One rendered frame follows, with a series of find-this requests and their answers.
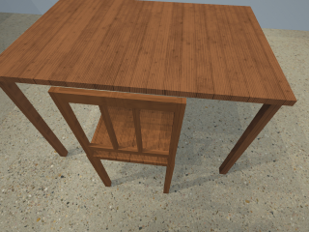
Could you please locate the table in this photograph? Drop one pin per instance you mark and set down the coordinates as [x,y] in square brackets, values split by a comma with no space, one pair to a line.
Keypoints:
[190,50]

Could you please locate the chair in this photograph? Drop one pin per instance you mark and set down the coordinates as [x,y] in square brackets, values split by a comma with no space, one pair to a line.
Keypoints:
[136,128]

